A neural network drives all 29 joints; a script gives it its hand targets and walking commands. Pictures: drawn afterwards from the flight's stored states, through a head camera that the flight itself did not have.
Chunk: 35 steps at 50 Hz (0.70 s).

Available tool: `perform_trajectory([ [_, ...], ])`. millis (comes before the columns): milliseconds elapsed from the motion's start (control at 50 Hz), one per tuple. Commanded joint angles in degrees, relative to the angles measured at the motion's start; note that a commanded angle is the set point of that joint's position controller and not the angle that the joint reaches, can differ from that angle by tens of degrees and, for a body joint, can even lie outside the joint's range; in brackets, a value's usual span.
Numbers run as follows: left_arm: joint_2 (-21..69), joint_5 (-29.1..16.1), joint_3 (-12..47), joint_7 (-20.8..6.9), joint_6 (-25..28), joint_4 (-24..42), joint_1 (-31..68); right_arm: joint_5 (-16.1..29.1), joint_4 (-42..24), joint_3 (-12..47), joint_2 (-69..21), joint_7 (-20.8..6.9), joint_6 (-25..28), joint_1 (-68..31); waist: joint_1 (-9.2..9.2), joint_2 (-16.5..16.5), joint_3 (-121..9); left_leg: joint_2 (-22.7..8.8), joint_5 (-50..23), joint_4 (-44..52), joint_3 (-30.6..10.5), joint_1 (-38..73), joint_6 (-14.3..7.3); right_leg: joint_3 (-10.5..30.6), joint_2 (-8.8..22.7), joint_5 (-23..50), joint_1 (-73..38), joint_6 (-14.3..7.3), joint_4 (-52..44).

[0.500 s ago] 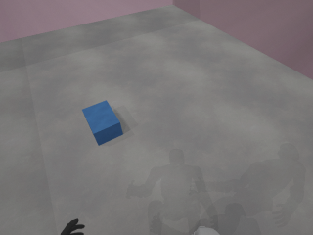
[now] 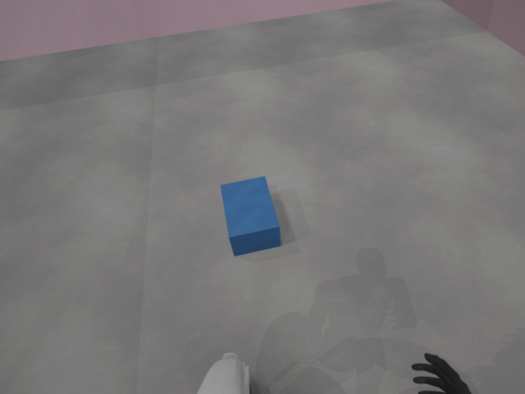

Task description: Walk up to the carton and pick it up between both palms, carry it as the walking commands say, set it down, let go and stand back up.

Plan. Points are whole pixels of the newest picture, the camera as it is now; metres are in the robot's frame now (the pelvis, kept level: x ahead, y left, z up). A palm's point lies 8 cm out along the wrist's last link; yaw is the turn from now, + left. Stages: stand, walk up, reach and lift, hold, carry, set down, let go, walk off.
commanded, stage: walk up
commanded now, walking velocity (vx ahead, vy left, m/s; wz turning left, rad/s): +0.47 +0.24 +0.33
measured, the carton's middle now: (250, 215) +0.92 +0.19 -0.69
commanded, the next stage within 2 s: none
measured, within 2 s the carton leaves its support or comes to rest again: neither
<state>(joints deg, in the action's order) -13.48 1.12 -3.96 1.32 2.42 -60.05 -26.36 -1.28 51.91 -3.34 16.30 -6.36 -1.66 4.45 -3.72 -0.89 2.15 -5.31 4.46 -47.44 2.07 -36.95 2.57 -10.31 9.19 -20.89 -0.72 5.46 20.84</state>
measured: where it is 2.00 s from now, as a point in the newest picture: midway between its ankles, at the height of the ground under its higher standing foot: (256, 306)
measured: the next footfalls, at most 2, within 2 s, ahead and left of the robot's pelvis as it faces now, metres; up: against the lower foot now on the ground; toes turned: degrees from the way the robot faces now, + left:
left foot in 0.10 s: +0.22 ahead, +0.16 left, +0.00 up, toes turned +8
right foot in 0.64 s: +0.46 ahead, -0.01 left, +0.00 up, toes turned +0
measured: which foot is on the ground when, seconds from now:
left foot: up 0.00-0.08, down 0.10-0.64, up 0.66-1.00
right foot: down 0.00-0.12, up 0.14-0.62, down 0.64-1.00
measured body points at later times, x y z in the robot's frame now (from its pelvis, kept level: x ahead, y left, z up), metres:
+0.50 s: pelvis +0.26 +0.09 +0.01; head +0.28 +0.10 +0.46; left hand +0.41 +0.33 -0.12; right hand +0.23 -0.15 -0.14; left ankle +0.18 +0.15 -0.74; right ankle +0.39 -0.04 -0.68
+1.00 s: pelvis +0.41 +0.11 +0.01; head +0.44 +0.10 +0.46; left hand +0.35 +0.35 -0.13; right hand +0.54 -0.11 -0.15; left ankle +0.47 +0.28 -0.71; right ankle +0.42 -0.01 -0.74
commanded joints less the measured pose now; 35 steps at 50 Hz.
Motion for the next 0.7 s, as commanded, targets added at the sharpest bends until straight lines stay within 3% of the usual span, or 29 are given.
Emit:
perform_trajectory([
  [0,-13.3,0.2,-2.7,0.0,1.4,3.4,2.8,-0.6,-2.7,0.2,-0.2,-0.5,1.6,-2.8,2.07,12.9,2.4,3.5,5.4,10.2,7.1,9.7,-0.7,2.5,12.4,28.2,5.8,-7.8,-5.3],
  [20,-14.0,0.1,-2.7,0.0,1.3,3.3,2.3,-0.7,-1.9,-0.2,0.8,-0.1,2.0,-1.2,2.85,11.6,0.2,4.6,7.2,13.0,7.8,13.0,-1.3,1.5,12.3,34.8,4.1,-7.6,0.3],
  [40,-13.6,0.0,-2.4,0.1,1.3,3.4,1.6,-0.8,-0.3,-0.9,2.4,0.5,2.5,3.4,4.58,8.0,-4.1,5.9,6.8,17.0,8.5,20.3,-2.3,-0.7,10.4,40.2,4.1,-6.7,10.4],
  [60,-11.7,-0.3,-1.8,0.0,1.3,3.7,0.5,-1.0,2.5,-1.9,5.5,1.4,3.2,12.3,7.88,2.5,-10.9,7.0,7.4,19.9,7.7,33.0,-4.6,-2.2,6.6,38.8,7.9,-5.3,24.4],
  [80,-9.7,-0.7,-1.0,-0.7,1.3,5.6,1.6,-0.9,3.5,-3.1,12.6,2.5,3.9,22.8,12.33,-11.3,-16.4,-5.9,1.5,22.6,-10.1,50.3,-10.4,-1.5,0.1,8.3,25.3,-3.0,43.4],
  [100,-5.9,-0.1,-0.4,-1.2,1.3,9.0,2.1,-0.4,3.9,-4.2,17.5,3.9,4.4,27.7,11.51,-19.3,-21.6,-16.1,-11.9,24.0,-30.8,60.1,-14.3,4.3,-6.3,-15.5,39.8,-2.5,54.7],
  [120,-4.9,0.7,0.1,-1.1,1.7,9.1,6.0,0.6,4.8,-3.5,14.7,5.0,5.0,26.3,10.85,-10.5,-19.4,-19.7,-14.2,27.6,-32.4,57.3,-14.8,8.8,-1.0,-12.4,41.2,-3.8,57.9],
  [140,-6.1,0.4,0.3,-1.2,2.1,8.8,9.2,0.1,4.4,-2.4,9.1,5.5,5.2,21.5,9.72,-2.6,-16.4,-16.7,-10.6,26.7,-26.9,52.3,-14.5,9.7,0.6,-4.8,41.7,-3.8,58.3],
  [160,-6.7,0.7,0.0,-1.7,2.3,7.4,9.5,-0.1,3.3,-2.3,6.4,5.6,5.6,16.5,8.09,2.1,-13.6,-14.8,-10.7,26.8,-20.5,45.3,-11.3,10.4,2.4,-0.6,39.5,-4.2,54.3],
  [220,-4.5,1.4,-0.1,-2.3,0.1,8.1,8.3,0.4,1.4,-1.2,4.3,5.8,6.5,11.4,4.29,-6.1,-4.9,-9.3,-4.2,33.0,-15.6,28.1,-9.8,10.0,2.7,2.7,31.1,-3.5,48.5],
  [300,-3.7,1.5,-0.8,-2.7,-1.7,9.1,10.4,0.7,1.3,-0.1,2.1,5.8,6.7,12.0,2.17,-5.8,1.4,-7.1,-9.7,36.0,-9.7,23.8,-10.5,7.0,0.6,7.2,31.4,-1.6,43.2],
  [400,-1.9,0.7,0.2,-3.1,-2.8,13.1,20.9,0.5,2.0,0.9,1.4,6.6,6.4,17.0,4.91,-6.0,5.5,-5.8,-15.7,36.6,-7.6,26.1,-10.0,5.4,-2.2,12.6,32.6,-1.0,29.5],
  [460,-1.5,0.4,0.6,-3.0,-2.5,14.5,26.1,0.2,3.7,0.6,2.3,7.2,5.9,21.1,7.62,-5.7,3.8,-6.6,-20.0,34.1,-8.5,32.5,-9.9,4.7,-3.9,11.8,32.0,-1.8,21.3],
  [500,-1.6,0.3,0.7,-2.8,-2.0,14.7,27.1,0.1,4.9,0.5,2.7,7.5,5.4,22.8,8.44,-6.0,1.9,-6.6,-25.1,30.9,-8.6,35.5,-9.8,4.1,-5.3,9.8,30.0,-2.7,17.7],
  [540,-2.0,0.2,0.5,-2.4,-1.4,14.1,25.2,0.0,5.7,0.4,2.9,7.9,5.1,23.3,7.71,-5.7,-0.9,-5.4,-32.1,25.9,-8.1,37.5,-8.9,3.6,-6.9,8.9,25.0,-3.4,13.3],
  [560,-2.5,0.1,0.4,-2.0,-0.9,13.1,22.0,0.2,6.0,0.2,3.0,8.0,5.1,23.2,5.94,-4.4,-3.4,-4.0,-33.4,21.4,-6.7,36.8,-7.8,2.9,-7.6,11.3,18.6,-4.0,8.8],
  [580,-4.3,0.3,-0.1,-1.7,-0.2,11.1,15.3,0.6,5.7,0.1,2.9,8.0,5.1,22.3,2.74,-1.6,-7.9,-2.3,-28.4,13.6,-4.8,31.8,-6.3,3.6,-5.2,18.6,6.5,-4.9,3.7],
  [600,-9.2,0.9,-1.2,-1.1,0.5,8.9,6.7,1.2,4.4,0.3,1.2,7.9,5.4,22.6,-0.26,6.2,-14.4,1.8,-12.0,1.4,-2.1,19.3,-4.2,14.8,6.3,32.3,-8.8,-8.7,3.9],
  [620,-14.0,0.4,-2.1,-0.8,0.6,7.2,1.3,2.0,2.7,1.1,-0.8,8.0,5.2,23.2,-2.19,19.1,-17.8,8.3,28.7,-17.3,1.2,7.2,-2.7,32.0,22.2,51.1,-16.4,-16.8,2.0],
  [640,-13.1,0.6,-2.2,-0.3,0.3,5.7,0.1,1.3,3.9,-0.8,1.9,8.1,4.2,20.9,-1.66,9.6,-16.8,4.3,29.1,-20.6,-4.2,7.6,-2.8,32.0,22.2,53.8,-12.6,-17.5,2.0],
  [660,-11.8,0.1,-2.1,0.2,-0.1,6.2,2.9,0.4,4.8,-1.3,2.1,7.5,3.4,21.8,0.60,3.3,-12.5,3.2,24.1,-23.5,-5.8,6.5,-1.7,31.6,22.3,50.5,-6.0,-17.6,1.7],
  [680,-10.0,0.0,-1.8,0.4,0.0,7.2,6.8,-0.2,5.7,-1.2,1.2,7.1,3.2,21.7,1.88,0.0,-8.7,2.2,20.5,-23.7,-5.7,7.4,-1.1,29.5,19.8,44.7,1.2,-16.5,-0.3],
])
